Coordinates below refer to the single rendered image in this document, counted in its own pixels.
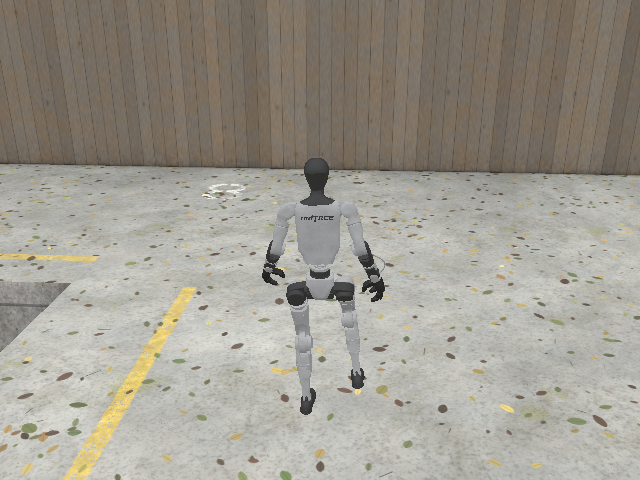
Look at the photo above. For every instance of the humanoid robot torso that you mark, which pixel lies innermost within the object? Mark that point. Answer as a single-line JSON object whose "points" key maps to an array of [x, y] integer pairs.
{"points": [[318, 237]]}

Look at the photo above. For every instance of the robot left hand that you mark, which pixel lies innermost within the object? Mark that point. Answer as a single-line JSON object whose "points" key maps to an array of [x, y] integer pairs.
{"points": [[268, 279]]}

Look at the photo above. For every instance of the robot right hand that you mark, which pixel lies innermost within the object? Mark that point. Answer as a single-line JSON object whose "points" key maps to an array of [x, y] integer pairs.
{"points": [[378, 286]]}

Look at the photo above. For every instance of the robot left forearm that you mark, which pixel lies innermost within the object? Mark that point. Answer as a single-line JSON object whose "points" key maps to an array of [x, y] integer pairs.
{"points": [[271, 260]]}

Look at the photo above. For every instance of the right robot upper arm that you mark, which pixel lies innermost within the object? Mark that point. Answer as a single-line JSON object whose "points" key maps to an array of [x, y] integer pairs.
{"points": [[350, 211]]}

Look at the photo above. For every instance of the robot head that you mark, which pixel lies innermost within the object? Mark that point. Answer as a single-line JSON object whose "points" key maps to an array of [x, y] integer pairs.
{"points": [[316, 171]]}

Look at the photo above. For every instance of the robot right forearm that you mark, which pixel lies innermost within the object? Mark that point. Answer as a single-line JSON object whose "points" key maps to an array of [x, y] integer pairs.
{"points": [[369, 265]]}

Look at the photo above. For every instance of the left robot upper arm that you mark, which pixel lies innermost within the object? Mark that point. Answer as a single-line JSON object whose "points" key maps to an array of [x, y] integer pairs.
{"points": [[286, 212]]}

